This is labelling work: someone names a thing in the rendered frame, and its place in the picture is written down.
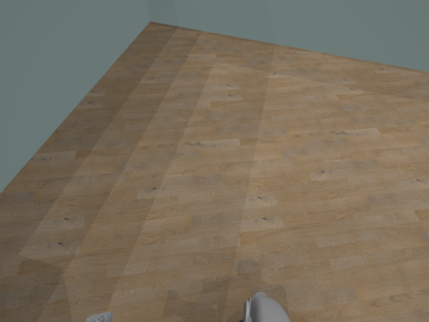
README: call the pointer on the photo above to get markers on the right robot thigh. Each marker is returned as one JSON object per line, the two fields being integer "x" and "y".
{"x": 263, "y": 309}

